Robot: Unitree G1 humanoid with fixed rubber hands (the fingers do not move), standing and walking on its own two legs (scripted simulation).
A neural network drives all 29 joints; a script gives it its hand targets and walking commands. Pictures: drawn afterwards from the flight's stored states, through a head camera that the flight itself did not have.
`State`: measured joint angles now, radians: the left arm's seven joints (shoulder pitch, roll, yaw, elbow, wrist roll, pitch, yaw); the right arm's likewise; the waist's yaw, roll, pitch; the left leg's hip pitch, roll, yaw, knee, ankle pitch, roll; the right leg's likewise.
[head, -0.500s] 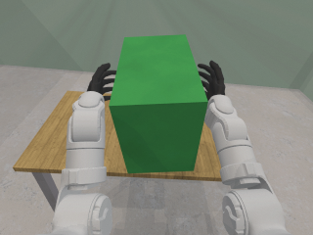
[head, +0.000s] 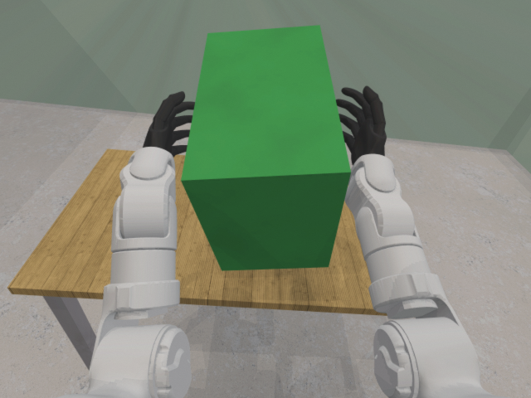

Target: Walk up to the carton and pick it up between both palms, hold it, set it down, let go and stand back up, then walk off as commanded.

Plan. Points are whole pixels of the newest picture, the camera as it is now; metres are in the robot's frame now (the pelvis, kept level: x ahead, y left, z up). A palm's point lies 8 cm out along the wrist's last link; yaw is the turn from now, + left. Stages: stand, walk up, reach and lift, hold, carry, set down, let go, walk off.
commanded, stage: set down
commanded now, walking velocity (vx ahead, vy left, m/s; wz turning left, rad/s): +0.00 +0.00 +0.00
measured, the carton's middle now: (269, 152) +0.47 +0.00 +0.19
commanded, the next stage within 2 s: none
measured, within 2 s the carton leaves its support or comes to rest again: neither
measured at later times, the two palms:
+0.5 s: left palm (178, 170) +0.42 +0.14 +0.17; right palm (355, 164) +0.42 -0.13 +0.20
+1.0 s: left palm (187, 193) +0.42 +0.13 +0.13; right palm (358, 186) +0.41 -0.14 +0.17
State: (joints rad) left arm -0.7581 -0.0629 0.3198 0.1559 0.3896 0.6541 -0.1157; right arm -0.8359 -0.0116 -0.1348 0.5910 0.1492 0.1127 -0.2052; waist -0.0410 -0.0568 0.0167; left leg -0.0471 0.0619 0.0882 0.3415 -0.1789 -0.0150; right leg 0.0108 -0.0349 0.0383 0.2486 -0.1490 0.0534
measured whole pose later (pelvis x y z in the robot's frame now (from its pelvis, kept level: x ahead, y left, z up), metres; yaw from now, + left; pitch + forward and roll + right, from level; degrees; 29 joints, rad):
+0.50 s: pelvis +0.02 +0.00 +0.00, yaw +0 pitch -4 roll -1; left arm -0.71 -0.07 0.35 0.31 0.41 0.44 -0.13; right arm -0.79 0.04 -0.22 0.67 0.05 -0.11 -0.14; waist -0.04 -0.06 0.08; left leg -0.05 0.06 0.09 0.34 -0.21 -0.02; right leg 0.01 -0.04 0.04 0.25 -0.18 0.05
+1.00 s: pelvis +0.01 +0.00 +0.00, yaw +0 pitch -5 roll -1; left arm -0.72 -0.07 0.36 0.53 0.41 0.29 -0.10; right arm -0.77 0.05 -0.29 0.75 -0.05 -0.16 -0.13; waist -0.04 -0.06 0.10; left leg -0.05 0.06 0.09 0.34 -0.19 -0.02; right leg 0.01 -0.04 0.04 0.25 -0.17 0.05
